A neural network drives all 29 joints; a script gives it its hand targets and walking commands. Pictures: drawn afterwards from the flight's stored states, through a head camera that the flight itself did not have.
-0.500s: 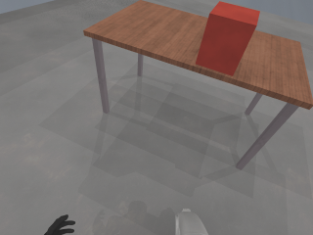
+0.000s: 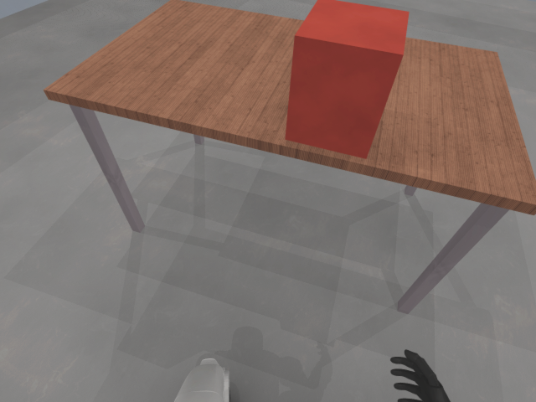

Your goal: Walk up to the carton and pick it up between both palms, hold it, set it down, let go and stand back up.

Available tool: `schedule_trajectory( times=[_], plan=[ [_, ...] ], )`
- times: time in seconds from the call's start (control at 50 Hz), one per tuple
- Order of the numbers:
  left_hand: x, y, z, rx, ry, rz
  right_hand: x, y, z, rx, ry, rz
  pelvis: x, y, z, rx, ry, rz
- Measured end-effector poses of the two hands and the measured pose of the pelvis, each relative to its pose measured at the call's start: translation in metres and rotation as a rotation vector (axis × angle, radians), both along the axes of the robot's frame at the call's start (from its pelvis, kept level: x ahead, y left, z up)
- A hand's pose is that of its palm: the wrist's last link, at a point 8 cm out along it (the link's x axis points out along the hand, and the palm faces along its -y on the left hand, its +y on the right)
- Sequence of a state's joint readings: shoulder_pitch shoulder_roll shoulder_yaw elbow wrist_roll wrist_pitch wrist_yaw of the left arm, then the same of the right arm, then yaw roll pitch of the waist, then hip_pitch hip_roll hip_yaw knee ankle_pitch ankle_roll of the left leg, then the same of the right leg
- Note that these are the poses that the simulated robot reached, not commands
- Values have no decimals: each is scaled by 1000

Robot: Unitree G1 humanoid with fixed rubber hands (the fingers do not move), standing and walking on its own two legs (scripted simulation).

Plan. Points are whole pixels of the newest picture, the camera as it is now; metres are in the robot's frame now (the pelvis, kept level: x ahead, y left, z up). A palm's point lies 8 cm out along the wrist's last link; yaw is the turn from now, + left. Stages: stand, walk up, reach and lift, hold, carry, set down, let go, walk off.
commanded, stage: walk up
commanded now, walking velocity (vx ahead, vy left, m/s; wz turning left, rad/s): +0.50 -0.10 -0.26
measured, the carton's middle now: (343, 79) +0.78 -0.09 +0.08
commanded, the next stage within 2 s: none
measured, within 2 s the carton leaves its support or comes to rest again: neither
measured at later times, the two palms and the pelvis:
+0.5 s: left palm (178, 291) +0.31 +0.20 -0.12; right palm out of the picture +0.10 -0.26 -0.12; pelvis +0.17 -0.02 +0.01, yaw -6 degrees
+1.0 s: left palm (209, 331) +0.25 +0.13 -0.13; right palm (450, 307) +0.34 -0.32 -0.14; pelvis +0.30 -0.08 +0.01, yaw -4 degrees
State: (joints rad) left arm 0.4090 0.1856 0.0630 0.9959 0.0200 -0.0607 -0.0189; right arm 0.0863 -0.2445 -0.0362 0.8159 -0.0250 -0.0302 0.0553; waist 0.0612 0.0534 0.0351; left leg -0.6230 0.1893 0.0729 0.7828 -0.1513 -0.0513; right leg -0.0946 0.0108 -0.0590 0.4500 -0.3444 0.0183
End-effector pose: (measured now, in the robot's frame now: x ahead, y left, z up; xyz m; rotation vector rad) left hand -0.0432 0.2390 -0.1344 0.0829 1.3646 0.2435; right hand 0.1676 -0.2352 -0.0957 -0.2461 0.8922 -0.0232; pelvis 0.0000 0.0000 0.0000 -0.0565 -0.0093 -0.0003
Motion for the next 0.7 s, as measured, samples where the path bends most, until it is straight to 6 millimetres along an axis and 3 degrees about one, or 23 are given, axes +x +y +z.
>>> schedule_trajectory(
  times=[0.08, 0.14, 0.24, 0.3, 0.38, 0.46, 0.54, 0.58, 0.64, 0.7],
  plan=[
    [40, 17, -27, -37, 25, 10, 61, 24, -2, -27, -60, 17, 52, 19, -18, -22, -8, -6],
    [88, 30, -45, -47, 18, -33, 72, 30, -12, -56, -36, -22, 78, 27, -28, 13, -6, -22],
    [189, 43, -29, -21, -112, -132, 22, 16, -17, -88, 177, -182, 108, 26, -11, 19, -17, -46],
    [240, 40, -15, -13, -166, -184, -13, 7, -14, -86, 285, -264, 124, 20, -1, 24, -25, -62],
    [295, 19, 1, -30, -208, -252, -48, -4, -13, -69, 390, -347, 144, 10, 7, 32, -25, -82],
    [339, -17, 13, -45, -244, -325, -64, -15, -21, -25, 460, -397, 161, -8, 8, 50, -24, -91],
    [368, -57, 16, -33, -261, -373, -60, -38, -38, 26, 499, -423, 181, -39, 1, 80, -17, -100],
    [372, -75, 14, -15, -267, -368, -50, -52, -50, 49, 519, -403, 191, -53, -4, 74, -17, -100],
    [357, -89, 20, 9, -244, -317, -20, -68, -51, 63, 513, -366, 205, -67, 2, 81, -19, -94],
    [332, -92, 26, 38, -164, -241, 23, -82, -44, 78, 449, -324, 220, -78, 12, 80, -16, -87]
  ],
)
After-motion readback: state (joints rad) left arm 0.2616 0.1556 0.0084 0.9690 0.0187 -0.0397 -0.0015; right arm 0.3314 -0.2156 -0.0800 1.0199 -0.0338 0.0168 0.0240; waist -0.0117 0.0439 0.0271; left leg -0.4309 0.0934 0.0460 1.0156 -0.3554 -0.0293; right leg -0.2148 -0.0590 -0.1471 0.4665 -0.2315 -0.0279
